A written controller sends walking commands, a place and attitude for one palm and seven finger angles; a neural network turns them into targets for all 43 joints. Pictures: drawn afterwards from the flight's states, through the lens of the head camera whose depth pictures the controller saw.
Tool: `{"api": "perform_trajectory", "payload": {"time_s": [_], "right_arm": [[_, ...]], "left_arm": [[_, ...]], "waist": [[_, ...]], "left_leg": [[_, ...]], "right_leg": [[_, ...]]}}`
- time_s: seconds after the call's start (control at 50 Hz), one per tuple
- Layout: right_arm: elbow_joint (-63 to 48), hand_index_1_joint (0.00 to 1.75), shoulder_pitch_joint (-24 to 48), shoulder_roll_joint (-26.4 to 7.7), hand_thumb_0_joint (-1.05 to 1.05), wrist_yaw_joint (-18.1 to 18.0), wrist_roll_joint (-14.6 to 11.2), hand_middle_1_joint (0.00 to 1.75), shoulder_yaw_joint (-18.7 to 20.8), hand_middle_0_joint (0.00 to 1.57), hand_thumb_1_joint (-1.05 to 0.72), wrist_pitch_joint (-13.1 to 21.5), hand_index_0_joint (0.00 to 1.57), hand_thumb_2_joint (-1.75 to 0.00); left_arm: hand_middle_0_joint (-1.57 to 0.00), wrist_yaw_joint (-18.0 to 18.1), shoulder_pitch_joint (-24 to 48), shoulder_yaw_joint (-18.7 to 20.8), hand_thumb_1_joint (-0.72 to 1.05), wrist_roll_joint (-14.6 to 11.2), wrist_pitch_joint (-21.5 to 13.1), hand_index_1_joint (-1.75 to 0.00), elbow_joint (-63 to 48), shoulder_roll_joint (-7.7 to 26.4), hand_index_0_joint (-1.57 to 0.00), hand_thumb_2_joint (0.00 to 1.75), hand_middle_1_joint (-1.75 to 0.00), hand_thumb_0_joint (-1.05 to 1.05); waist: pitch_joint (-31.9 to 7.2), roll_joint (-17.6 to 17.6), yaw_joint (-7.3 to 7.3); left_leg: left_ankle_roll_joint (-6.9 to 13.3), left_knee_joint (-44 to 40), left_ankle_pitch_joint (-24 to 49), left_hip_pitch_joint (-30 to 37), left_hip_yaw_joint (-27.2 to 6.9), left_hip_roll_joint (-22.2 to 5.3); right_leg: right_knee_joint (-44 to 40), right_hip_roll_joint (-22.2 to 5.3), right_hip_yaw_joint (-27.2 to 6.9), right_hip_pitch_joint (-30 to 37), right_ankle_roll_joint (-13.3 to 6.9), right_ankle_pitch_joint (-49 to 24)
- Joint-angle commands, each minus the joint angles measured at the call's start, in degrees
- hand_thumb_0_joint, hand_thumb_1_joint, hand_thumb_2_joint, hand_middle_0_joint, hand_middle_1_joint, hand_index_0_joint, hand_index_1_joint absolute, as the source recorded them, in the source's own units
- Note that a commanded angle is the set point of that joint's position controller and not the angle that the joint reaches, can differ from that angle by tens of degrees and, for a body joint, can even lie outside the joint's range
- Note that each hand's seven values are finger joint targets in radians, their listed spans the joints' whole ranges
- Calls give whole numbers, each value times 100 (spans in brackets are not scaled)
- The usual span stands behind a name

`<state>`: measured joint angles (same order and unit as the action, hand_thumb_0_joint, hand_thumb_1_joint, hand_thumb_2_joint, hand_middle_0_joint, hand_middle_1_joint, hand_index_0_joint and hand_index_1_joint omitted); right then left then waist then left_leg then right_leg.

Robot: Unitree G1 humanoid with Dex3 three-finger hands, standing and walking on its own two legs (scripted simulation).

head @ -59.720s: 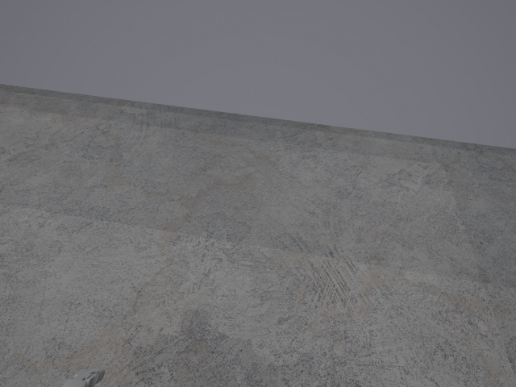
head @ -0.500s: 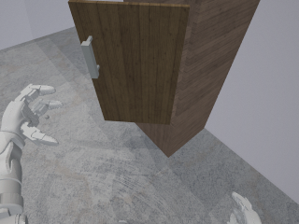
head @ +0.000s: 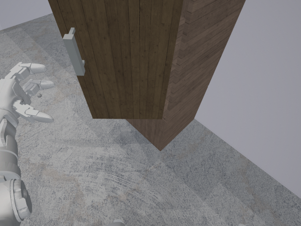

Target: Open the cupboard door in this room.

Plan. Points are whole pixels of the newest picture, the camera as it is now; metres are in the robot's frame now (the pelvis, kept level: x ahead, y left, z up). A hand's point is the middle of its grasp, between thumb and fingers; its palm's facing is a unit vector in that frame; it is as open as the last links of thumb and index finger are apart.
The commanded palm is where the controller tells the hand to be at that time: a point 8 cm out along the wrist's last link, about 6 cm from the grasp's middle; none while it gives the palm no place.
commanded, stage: move the hooked fingers beside the handle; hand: left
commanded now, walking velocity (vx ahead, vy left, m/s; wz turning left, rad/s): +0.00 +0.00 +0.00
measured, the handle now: (76, 52) +0.60 +0.24 +0.10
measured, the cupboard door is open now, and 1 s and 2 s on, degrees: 46 46 46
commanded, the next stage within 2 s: none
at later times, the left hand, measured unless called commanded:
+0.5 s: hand (44, 72) +0.49 +0.29 +0.12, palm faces +0.04 -1.00 -0.01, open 14.0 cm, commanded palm +0.48 +0.34 +0.11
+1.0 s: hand (49, 58) +0.55 +0.30 +0.11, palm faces +0.01 -1.00 -0.01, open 14.0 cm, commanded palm +0.54 +0.34 +0.10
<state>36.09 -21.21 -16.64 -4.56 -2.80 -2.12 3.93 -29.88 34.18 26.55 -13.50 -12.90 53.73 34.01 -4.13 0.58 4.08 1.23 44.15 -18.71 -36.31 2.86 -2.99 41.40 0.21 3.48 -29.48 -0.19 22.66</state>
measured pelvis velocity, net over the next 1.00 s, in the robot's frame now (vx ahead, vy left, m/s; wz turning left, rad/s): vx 0.01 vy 0.01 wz -0.06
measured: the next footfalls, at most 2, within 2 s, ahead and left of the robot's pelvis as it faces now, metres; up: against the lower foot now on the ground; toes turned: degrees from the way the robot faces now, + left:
none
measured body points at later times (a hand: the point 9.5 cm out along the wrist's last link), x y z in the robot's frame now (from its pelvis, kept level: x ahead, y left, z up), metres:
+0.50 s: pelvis -0.01 +0.00 -0.01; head +0.11 +0.03 +0.42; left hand +0.48 +0.35 +0.12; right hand +0.00 -0.28 -0.11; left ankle +0.03 +0.10 -0.71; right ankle -0.03 -0.12 -0.71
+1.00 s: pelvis +0.01 +0.01 -0.02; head +0.17 +0.04 +0.40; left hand +0.55 +0.36 +0.11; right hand -0.05 -0.25 -0.11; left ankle +0.03 +0.10 -0.71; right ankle -0.03 -0.12 -0.71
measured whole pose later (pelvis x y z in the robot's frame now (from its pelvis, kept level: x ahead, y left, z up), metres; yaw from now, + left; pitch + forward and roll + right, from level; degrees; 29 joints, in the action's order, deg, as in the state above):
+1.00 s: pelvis +0.01 +0.01 -0.02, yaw -3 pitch +24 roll -5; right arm 34.2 -26.5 -16.4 -3.9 -0.4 -4.9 -5.5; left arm -30.8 64.4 32.1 -1.9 -12.1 77.4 56.6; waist -4.3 1.2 13.8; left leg 2.1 53.5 -22.6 -55.4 2.2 -5.5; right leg 46.5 2.5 3.4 -46.9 0.7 23.9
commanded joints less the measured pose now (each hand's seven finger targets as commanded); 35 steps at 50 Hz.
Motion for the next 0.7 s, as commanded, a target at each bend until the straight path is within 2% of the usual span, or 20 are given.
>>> {"api": "perform_trajectory", "payload": {"time_s": [0.0, 0.04, 0.1, 0.12, 0.14, 0.2, 0.24, 0.26, 0.3, 0.34, 0.38, 0.44, 0.46, 0.48, 0.5, 0.56, 0.58, 0.6, 0.64, 0.68], "right_arm": [[-541, 30, -340, -1045, 0, -60, 25, 30, 402, 20, -90, 75, 20, -90], [-478, 30, -403, -1061, 0, -60, 42, 30, 395, 20, -90, 33, 20, -90], [-437, 30, -479, -1068, 0, -44, 82, 30, 382, 20, -90, -25, 20, -90], [-416, 30, -517, -1082, 0, -45, 86, 30, 387, 20, -90, -50, 20, -90], [-395, 30, -525, -1066, 0, -37, 85, 30, 384, 20, -90, -76, 20, -90], [-327, 30, -611, -1079, 0, -33, 101, 30, 382, 20, -90, -140, 20, -90], [-307, 30, -683, -1139, 0, -41, 106, 30, 368, 20, -90, -196, 20, -90], [-308, 30, -730, -1162, 0, -62, 110, 30, 355, 20, -90, -236, 20, -90], [-350, 30, -757, -1172, 0, -63, 87, 30, 335, 20, -90, -295, 20, -90], [-349, 30, -824, -1175, 0, -60, 104, 30, 320, 20, -90, -340, 20, -90], [-355, 30, -915, -1194, 0, -55, 108, 30, 317, 20, -90, -406, 20, -90], [-340, 30, -1012, -1194, 0, -39, 125, 30, 320, 20, -90, -482, 20, -90], [-319, 30, -1057, -1195, 0, -46, 137, 30, 315, 20, -90, -508, 20, -90], [-294, 30, -1104, -1226, 0, -54, 135, 30, 329, 20, -90, -543, 20, -90], [-291, 30, -1125, -1224, 0, -54, 130, 30, 315, 20, -90, -564, 20, -90], [-246, 30, -1236, -1253, 0, -94, 122, 30, 270, 20, -90, -622, 20, -90], [-261, 30, -1271, -1272, 0, -108, 125, 30, 274, 20, -90, -645, 20, -90], [-265, 30, -1295, -1253, 0, -104, 127, 30, 251, 20, -90, -665, 20, -90], [-235, 30, -1376, -1269, 0, -115, 156, 30, 219, 20, -90, -682, 20, -90], [-270, 30, -1445, -1271, 0, -123, 179, 30, 210, 20, -90, -730, 20, -90]], "left_arm": [[-30, 54, 2551, 342, -50, -88, -437, -120, -735, 1831, -30, 30, -120, 0], [-30, 90, 2964, 316, -50, -2, -537, -120, -550, 1910, -30, 30, -120, 0], [-30, 126, 3237, 399, -50, 117, -678, -120, -408, 2126, -30, 30, -120, 0], [-30, 140, 3356, 404, -50, 157, -726, -120, -412, 2192, -30, 30, -120, 0], [-30, 134, 3419, 258, -50, 206, -737, -120, -330, 2067, -30, 30, -120, 0], [-30, 135, 3781, 159, -50, 267, -738, -120, -110, 2059, -30, 30, -120, 0], [-30, 130, 3844, 314, -50, 295, -646, -120, 214, 2349, -30, 30, -120, 0], [-30, 124, 3789, 525, -50, 262, -611, -120, 452, 2572, -30, 30, -120, 0], [-30, 85, 3953, 546, -50, 337, -542, -120, 613, 2788, -30, 30, -120, 0], [-30, 94, 4202, 504, -50, 488, -537, -120, 633, 2945, -30, 30, -120, 0], [-30, 96, 4342, 641, -50, 548, -625, -120, 658, 3229, -30, 30, -120, 0], [-30, 66, 4538, 505, -50, 621, -678, -120, 726, 3165, -30, 30, -120, 0], [-30, 25, 4686, 465, -50, 558, -708, -120, 707, 3104, -30, 30, -120, 0], [-30, -6, 4689, 562, -50, 576, -694, -120, 768, 3261, -30, 30, -120, 0], [-30, -49, 4641, 493, -50, 592, -637, -120, 909, 3215, -30, 30, -120, 0], [-30, -137, 4932, 436, -50, 586, -455, -120, 1214, 3305, -30, 30, -120, 0], [-30, -137, 4974, 504, -50, 652, -413, -120, 1182, 3485, -30, 30, -120, 0], [-30, -129, 4949, 408, -50, 712, -351, -120, 1307, 3434, -30, 30, -120, 0], [-30, -80, 5193, 465, -50, 809, -325, -120, 1324, 3674, -30, 30, -120, 0], [-30, -25, 5325, 603, -50, 861, -417, -120, 1151, 3913, -30, 30, -120, 0]], "waist": [[-1749, 423, 65], [-1739, 471, 148], [-2058, 859, 140], [-2130, 764, 176], [-2131, 935, 215], [-2168, 924, 328], [-2077, 755, 360], [-2086, 489, 327], [-2120, 488, 366], [-2135, 764, 412], [-2320, 779, 427], [-2380, 1035, 531], [-2434, 1037, 567], [-2548, 1062, 571], [-2500, 1120, 586], [-2281, 896, 712], [-2419, 980, 698], [-2361, 1088, 716], [-2345, 1102, 794], [-2665, 1282, 767]], "left_leg": [[80, -394, 1529, 1895, -493, 149], [81, -374, 1418, 1868, -530, 142], [49, -281, 1591, 2079, -556, 135], [52, -253, 1671, 2108, -592, 116], [46, -228, 1697, 2148, -582, 110], [51, -158, 1670, 2135, -615, 82], [74, -143, 1470, 1877, -605, 81], [108, -90, 1534, 1676, -571, 99], [136, -49, 1428, 1429, -510, 122], [137, 18, 1463, 1379, -493, 123], [134, 125, 1643, 1403, -502, 111], [118, 189, 1652, 1507, -542, 84], [119, 234, 1742, 1563, -542, 73], [112, 255, 1745, 1612, -569, 53], [114, 271, 1725, 1562, -552, 60], [160, 317, 1621, 1278, -565, 54], [169, 354, 1681, 1279, -559, 50], [159, 362, 1684, 1250, -554, 51], [180, 450, 1666, 1145, -547, 17], [160, 510, 1917, 1304, -575, 7]], "right_leg": [[-416, 269, -69, -350, -92, -1609], [-394, 263, -71, -484, -89, -1468], [-319, 262, -97, -585, -105, -1495], [-295, 265, -93, -613, -101, -1531], [-288, 266, -95, -728, -99, -1500], [-268, 278, -88, -888, -82, -1451], [-277, 271, -99, -891, -68, -1355], [-246, 295, -118, -721, -74, -1504], [-235, 272, -177, -631, -26, -1557], [-195, 263, -194, -762, -18, -1561], [-130, 301, -212, -751, -18, -1697], [-110, 325, -191, -1015, -19, -1557], [-95, 343, -196, -1006, -37, -1627], [-94, 347, -185, -1073, -21, -1592], [-104, 344, -185, -1123, -22, -1570], [-120, 361, -191, -1157, -9, -1546], [-109, 348, -211, -1174, 14, -1594], [-106, 345, -191, -1243, 11, -1567], [-103, 348, -217, -1310, 36, -1531], [-24, 365, -208, -1277, 20, -1672]]}}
